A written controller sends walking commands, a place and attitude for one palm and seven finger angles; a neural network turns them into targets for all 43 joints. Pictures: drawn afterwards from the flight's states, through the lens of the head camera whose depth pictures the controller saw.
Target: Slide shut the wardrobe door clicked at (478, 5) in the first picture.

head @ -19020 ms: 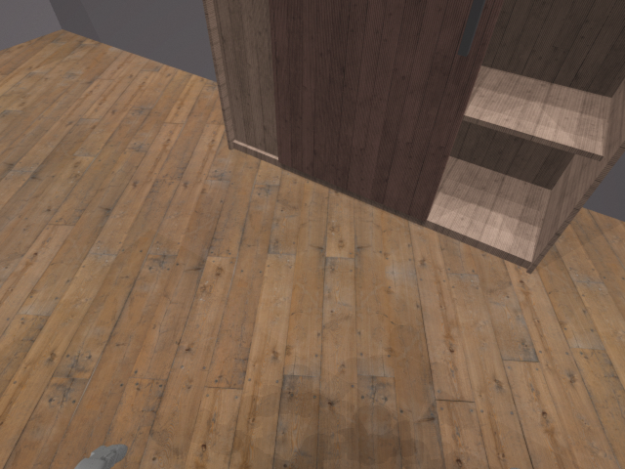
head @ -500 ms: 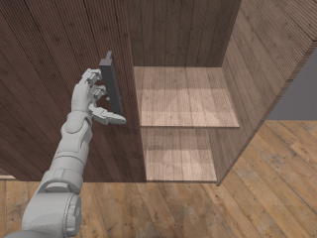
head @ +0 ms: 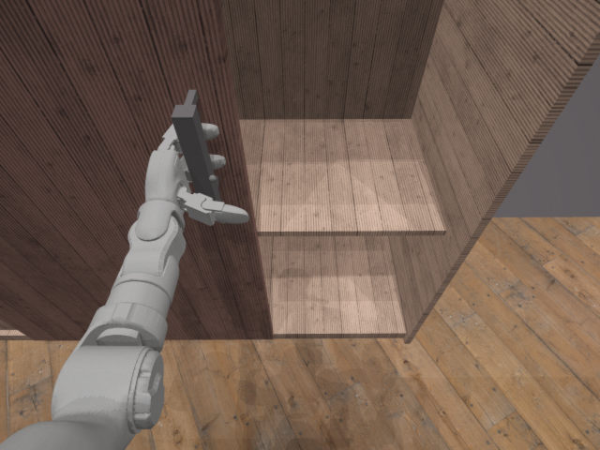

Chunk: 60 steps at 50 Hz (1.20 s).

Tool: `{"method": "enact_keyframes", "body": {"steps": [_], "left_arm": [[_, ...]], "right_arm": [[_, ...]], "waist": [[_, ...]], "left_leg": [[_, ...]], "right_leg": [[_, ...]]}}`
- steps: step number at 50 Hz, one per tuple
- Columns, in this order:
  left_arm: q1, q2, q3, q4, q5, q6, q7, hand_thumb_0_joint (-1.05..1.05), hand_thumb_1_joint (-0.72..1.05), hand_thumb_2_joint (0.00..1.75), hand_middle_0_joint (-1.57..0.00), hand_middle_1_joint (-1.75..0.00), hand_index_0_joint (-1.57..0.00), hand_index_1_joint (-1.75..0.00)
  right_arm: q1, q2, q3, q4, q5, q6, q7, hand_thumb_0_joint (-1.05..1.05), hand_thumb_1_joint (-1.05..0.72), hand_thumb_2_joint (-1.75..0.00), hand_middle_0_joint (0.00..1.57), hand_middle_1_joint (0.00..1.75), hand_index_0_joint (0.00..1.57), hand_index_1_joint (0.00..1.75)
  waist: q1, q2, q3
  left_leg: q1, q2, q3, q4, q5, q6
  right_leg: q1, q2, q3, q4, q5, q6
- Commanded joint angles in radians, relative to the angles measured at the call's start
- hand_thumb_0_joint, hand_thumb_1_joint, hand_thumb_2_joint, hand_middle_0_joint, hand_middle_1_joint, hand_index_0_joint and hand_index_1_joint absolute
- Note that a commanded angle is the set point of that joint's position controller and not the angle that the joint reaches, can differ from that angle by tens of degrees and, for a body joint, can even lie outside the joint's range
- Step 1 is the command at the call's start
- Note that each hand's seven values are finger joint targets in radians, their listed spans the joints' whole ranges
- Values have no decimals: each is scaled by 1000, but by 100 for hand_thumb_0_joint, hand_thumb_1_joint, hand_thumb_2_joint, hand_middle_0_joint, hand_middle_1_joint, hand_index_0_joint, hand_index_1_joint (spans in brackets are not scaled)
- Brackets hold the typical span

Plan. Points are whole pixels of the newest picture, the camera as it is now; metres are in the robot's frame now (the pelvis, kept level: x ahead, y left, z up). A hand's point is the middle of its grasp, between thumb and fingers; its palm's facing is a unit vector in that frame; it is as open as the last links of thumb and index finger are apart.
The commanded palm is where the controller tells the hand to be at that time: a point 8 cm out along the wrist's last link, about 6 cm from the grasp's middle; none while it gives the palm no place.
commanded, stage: slide the fingers in behind the handle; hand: left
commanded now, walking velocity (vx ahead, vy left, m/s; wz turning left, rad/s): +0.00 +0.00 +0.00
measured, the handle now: (202, 154) +0.50 +0.13 +0.12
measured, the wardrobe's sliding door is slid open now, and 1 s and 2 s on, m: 0.45 0.45 0.45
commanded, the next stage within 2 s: grip the handle and tug to test in 0.34 s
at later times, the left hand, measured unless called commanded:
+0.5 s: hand (210, 180) +0.44 +0.11 +0.12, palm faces -0.01 -1.00 -0.01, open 14.0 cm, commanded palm +0.42 +0.16 +0.12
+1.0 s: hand (203, 178) +0.45 +0.12 +0.12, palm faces -0.02 -1.00 +0.00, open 7.4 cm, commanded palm +0.42 +0.17 +0.12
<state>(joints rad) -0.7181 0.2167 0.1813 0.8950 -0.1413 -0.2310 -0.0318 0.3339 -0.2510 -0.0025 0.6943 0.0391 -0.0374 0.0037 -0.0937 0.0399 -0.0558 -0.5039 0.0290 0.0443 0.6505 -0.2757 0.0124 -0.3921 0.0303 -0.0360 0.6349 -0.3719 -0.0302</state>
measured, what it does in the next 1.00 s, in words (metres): stands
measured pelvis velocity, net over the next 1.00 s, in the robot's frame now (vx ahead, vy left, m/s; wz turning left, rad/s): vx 0.01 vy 0.00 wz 0.00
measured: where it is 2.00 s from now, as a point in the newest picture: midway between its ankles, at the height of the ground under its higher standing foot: outside the picture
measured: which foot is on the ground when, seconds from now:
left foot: down 0.00-1.00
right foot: down 0.00-1.00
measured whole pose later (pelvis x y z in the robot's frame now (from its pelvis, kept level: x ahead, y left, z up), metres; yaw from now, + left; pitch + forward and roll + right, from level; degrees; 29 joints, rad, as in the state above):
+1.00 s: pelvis +0.01 +0.00 +0.00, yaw +0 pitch +7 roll -1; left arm -0.65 0.23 0.18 0.81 -0.16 -0.21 -0.06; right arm 0.34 -0.25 -0.01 0.68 0.04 -0.01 0.01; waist -0.08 0.04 -0.07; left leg -0.48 0.03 0.05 0.64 -0.29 0.02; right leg -0.36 0.03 -0.03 0.61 -0.38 -0.03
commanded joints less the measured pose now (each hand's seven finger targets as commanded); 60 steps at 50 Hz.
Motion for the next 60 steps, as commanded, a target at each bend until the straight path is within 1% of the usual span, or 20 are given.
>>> {"method": "enact_keyframes", "body": {"steps": [1, 4, 10, 11, 15, 16, 22, 24, 27, 29, 30, 34, 39, 42, 46, 47, 49, 52, 55, 60], "left_arm": [[-437, 212, 57, -274, 8, -95, 13, 0, -50, 30, -30, -120, -30, -120], [-389, 189, 40, -291, 7, -93, -1, 0, -50, 30, -30, -120, -30, -120], [-329, 141, 2, -282, -13, -40, -23, 0, -50, 30, -30, -120, -30, -120], [-350, 141, 4, -293, -20, -36, -22, 0, -50, 30, -30, -120, -30, -120], [-321, 163, 20, -304, -13, -41, -15, 0, -50, 30, -30, -120, -30, -120], [-349, 146, 2, -313, -14, -43, -15, 0, -50, 30, -30, -120, -30, -120], [-401, 139, -13, -300, -9, -44, -15, 0, -50, 30, -30, -120, -30, -120], [-397, 181, 22, -290, -7, -45, -9, 0, -41, 34, -31, -121, -31, -121], [-427, 147, -2, -320, -12, -56, -12, 0, -27, 40, -32, -123, -32, -123], [-416, 173, 15, -317, -8, -65, -8, 0, -17, 44, -33, -125, -33, -125], [-419, 150, 1, -323, -11, -68, -10, 0, -13, 46, -34, -125, -34, -125], [-416, 201, 43, -270, -11, -61, -11, 0, 6, 54, -36, -128, -36, -128], [-413, 186, 29, -268, -11, -53, -28, 0, 29, 64, -38, -131, -38, -131], [-383, 181, 37, -295, -23, -56, -34, 0, 43, 70, -40, -133, -40, -133], [-355, 166, 23, -311, -21, -53, -36, 0, 62, 78, -42, -136, -42, -136], [-375, 143, -2, -307, -20, -49, -36, 0, 67, 80, -43, -137, -43, -137], [-400, 166, 18, -303, -16, -47, -27, 0, 76, 84, -44, -138, -44, -138], [-377, 187, 40, -336, -17, -50, -20, 0, 90, 90, -45, -140, -45, -140], [-363, 219, 70, -346, -13, -57, -12, 0, 90, 90, -45, -140, -45, -140], [-372, 222, 66, -354, -5, -57, -9, 0, 90, 90, -45, -140, -45, -140]], "right_arm": [[32, -136, -47, -110, -4, -33, -9, 0, -90, -90, 20, 30, 20, 30], [29, -132, -51, -118, -4, -29, -6, 0, -90, -90, 20, 30, 20, 30], [9, -133, -48, -131, 11, -20, -6, 0, -90, -90, 20, 30, 20, 30], [11, -134, -49, -129, 10, -20, -8, 0, -90, -90, 20, 30, 20, 30], [6, -133, -48, -129, 8, -18, -9, 0, -90, -90, 20, 30, 20, 30], [4, -131, -46, -130, 7, -19, -8, 0, -90, -90, 20, 30, 20, 30], [3, -132, -48, -126, 7, -16, -10, 0, -90, -90, 20, 30, 20, 30], [10, -138, -48, -120, 4, -10, -12, 0, -90, -90, 20, 30, 20, 30], [2, -129, -47, -125, 5, -13, -11, 0, -90, -90, 20, 30, 20, 30], [4, -134, -48, -120, 2, -11, -13, 0, -90, -90, 20, 30, 20, 30], [2, -130, -47, -122, 3, -13, -10, 0, -90, -90, 20, 30, 20, 30], [7, -138, -46, -113, 3, -9, -15, 0, -90, -90, 20, 30, 20, 30], [14, -136, -46, -116, 2, -6, -15, 0, -90, -90, 20, 30, 20, 30], [16, -135, -49, -123, 2, -9, -12, 0, -90, -90, 20, 30, 20, 30], [19, -136, -53, -125, 3, -8, -8, 0, -90, -90, 20, 30, 20, 30], [18, -134, -52, -122, 5, -7, -9, 0, -90, -90, 20, 30, 20, 30], [24, -138, -54, -113, 2, -6, -10, 0, -90, -90, 20, 30, 20, 30], [18, -137, -53, -121, 1, -8, -10, 0, -90, -90, 20, 30, 20, 30], [13, -137, -51, -123, -1, -7, -11, 0, -90, -90, 20, 30, 20, 30], [2, -133, -47, -132, 0, -5, -14, 0, -90, -90, 20, 30, 20, 30]], "waist": [[14, -28, -382], [13, -55, -383], [9, -64, -282], [3, -82, -284], [18, -62, -288], [7, -57, -286], [-3, -50, -308], [6, -63, -314], [-2, -45, -345], [4, -43, -352], [2, -35, -358], [3, -65, -315], [6, -29, -342], [8, -47, -368], [9, -46, -353], [-4, -48, -334], [-6, -66, -313], [11, -30, -351], [17, -40, -357], [15, -34, -334]], "left_leg": [[314, -29, -43, -29, 267, 28], [309, -31, -35, -23, 299, 31], [276, -34, -21, -40, 239, 33], [277, -35, -22, -41, 234, 35], [281, -37, -24, -43, 242, 33], [286, -38, -24, -42, 238, 34], [307, -39, -26, -33, 245, 35], [294, -39, -31, -34, 254, 34], [323, -39, -29, -27, 278, 33], [324, -36, -36, -27, 289, 32], [335, -36, -37, -28, 287, 31], [292, -37, -34, -29, 258, 34], [306, -38, -34, -27, 286, 32], [332, -33, -35, -25, 325, 30], [327, -30, -36, -23, 335, 30], [333, -27, -38, -26, 323, 29], [316, -27, -40, -25, 301, 31], [337, -29, -39, -28, 320, 29], [331, -28, -39, -30, 324, 29], [324, -26, -37, -38, 296, 28]], "right_leg": [[32, 5, 26, -77, 423, 18], [61, 5, 26, -78, 482, 19], [40, 5, 28, -108, 463, 25], [40, 4, 27, -111, 460, 28], [52, 1, 30, -106, 468, 24], [40, 1, 29, -108, 460, 26], [24, 1, 33, -105, 454, 26], [47, -2, 31, -101, 460, 23], [41, 0, 32, -95, 486, 25], [50, 0, 28, -91, 480, 20], [39, 3, 27, -89, 479, 21], [45, 0, 31, -99, 462, 23], [52, 0, 28, -93, 482, 18], [56, 6, 23, -86, 516, 20], [48, 8, 19, -84, 514, 20], [24, 10, 15, -89, 491, 20], [17, 9, 15, -94, 464, 21], [35, 8, 19, -89, 477, 17], [53, 7, 20, -86, 485, 18], [45, 8, 22, -91, 454, 18]]}}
